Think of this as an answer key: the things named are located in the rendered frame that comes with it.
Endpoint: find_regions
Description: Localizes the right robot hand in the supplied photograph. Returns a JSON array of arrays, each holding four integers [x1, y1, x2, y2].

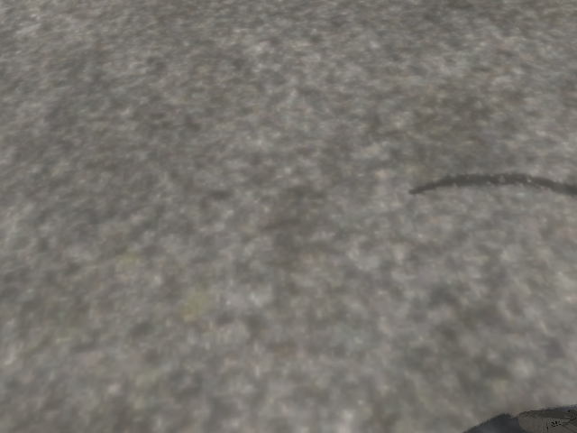
[[517, 410, 577, 433]]

